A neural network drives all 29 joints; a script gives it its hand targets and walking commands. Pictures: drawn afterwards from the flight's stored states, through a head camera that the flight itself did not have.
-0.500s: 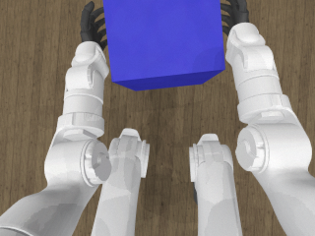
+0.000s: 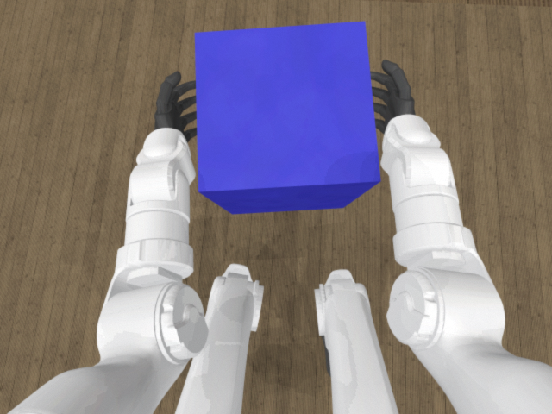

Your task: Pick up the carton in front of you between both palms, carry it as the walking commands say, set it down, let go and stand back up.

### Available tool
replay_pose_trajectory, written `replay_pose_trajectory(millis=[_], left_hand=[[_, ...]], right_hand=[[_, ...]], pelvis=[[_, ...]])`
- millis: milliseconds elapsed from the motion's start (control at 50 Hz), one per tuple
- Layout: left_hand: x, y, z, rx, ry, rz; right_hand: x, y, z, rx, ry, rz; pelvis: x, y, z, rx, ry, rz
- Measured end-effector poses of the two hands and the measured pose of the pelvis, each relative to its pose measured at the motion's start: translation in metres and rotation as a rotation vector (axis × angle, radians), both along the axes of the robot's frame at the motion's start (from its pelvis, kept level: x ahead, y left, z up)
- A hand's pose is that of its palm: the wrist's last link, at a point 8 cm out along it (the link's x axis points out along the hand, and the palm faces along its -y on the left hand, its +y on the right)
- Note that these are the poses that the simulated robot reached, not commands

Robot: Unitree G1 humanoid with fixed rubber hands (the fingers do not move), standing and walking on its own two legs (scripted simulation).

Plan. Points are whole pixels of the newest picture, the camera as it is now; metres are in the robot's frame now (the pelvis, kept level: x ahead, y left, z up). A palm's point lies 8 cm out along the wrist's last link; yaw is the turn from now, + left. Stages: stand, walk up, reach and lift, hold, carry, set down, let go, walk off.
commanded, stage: reach and lift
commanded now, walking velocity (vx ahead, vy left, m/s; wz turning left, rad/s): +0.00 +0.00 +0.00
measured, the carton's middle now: (284, 138) +0.50 +0.02 -0.13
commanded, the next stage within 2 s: none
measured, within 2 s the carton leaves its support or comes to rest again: neither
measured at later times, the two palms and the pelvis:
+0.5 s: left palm (113, 107) +0.43 +0.16 +0.11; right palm (472, 102) +0.44 -0.14 +0.11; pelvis +0.05 +0.00 +0.14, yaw +0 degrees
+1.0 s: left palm out of the picture +0.39 +0.15 +0.25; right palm out of the picture +0.39 -0.14 +0.25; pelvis +0.10 +0.01 +0.25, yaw +0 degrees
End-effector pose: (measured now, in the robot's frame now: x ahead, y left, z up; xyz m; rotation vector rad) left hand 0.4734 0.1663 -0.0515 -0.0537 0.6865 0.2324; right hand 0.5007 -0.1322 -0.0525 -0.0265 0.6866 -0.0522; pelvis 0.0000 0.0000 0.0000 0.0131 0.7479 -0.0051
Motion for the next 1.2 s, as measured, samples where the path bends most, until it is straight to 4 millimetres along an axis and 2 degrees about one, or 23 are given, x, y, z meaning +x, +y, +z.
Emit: replay_pose_trajectory(millis=[420, 800, 940, 1060, 1120, 1200], left_hand=[[-0.036, -0.005, 0.136, -0.009, 0.006, -0.031], [-0.066, -0.009, 0.249, -0.003, 0.001, -0.069], [-0.077, -0.011, 0.289, 0.002, -0.013, -0.085], [-0.084, -0.012, 0.319, 0.022, -0.027, -0.114], [-0.087, -0.013, 0.327, 0.029, -0.02, -0.124], [-0.091, -0.013, 0.329, 0.033, 0.004, -0.129]], right_hand=[[-0.047, -0.006, 0.136, 0.011, 0.008, -0.05], [-0.088, -0.01, 0.249, 0.01, 0.001, -0.086], [-0.102, -0.012, 0.289, 0.007, -0.013, -0.097], [-0.113, -0.013, 0.319, -0.014, -0.028, -0.093], [-0.117, -0.014, 0.328, -0.021, -0.022, -0.089], [-0.122, -0.014, 0.329, -0.026, 0.002, -0.087]], pelvis=[[0.043, -0.001, 0.119, -0.006, -0.194, -0.001], [0.083, 0.004, 0.216, -0.013, -0.47, -0.001], [0.094, 0.005, 0.24, -0.014, -0.599, 0.0], [0.097, 0.006, 0.252, -0.015, -0.707, -0.001], [0.096, 0.007, 0.254, -0.015, -0.748, -0.003], [0.09, 0.007, 0.254, -0.016, -0.783, -0.004]])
